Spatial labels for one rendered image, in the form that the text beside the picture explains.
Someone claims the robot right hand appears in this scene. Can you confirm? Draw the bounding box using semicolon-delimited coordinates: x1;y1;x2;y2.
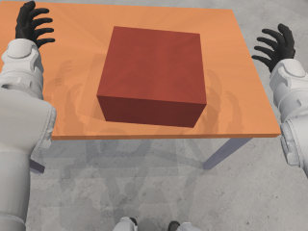
251;23;295;73

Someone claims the robot left hand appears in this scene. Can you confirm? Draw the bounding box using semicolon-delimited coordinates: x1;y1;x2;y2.
15;0;55;48

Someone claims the table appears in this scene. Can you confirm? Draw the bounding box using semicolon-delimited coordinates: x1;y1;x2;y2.
0;0;281;174

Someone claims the robot left shin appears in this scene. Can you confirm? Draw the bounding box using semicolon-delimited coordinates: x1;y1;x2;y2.
120;217;134;223

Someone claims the left robot forearm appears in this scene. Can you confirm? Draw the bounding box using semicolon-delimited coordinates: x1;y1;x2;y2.
0;38;44;100

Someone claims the right robot forearm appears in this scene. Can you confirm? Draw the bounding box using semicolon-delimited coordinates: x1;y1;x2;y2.
269;59;308;123

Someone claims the robot left upper arm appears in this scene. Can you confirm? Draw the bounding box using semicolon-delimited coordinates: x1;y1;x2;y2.
0;88;57;231

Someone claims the right robot foot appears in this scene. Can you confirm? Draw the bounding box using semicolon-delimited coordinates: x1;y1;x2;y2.
167;220;180;231

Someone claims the carton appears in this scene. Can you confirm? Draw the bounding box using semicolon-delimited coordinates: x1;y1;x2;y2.
96;26;207;128

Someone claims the robot right upper arm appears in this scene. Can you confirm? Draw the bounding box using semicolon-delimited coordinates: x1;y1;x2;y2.
280;115;308;179

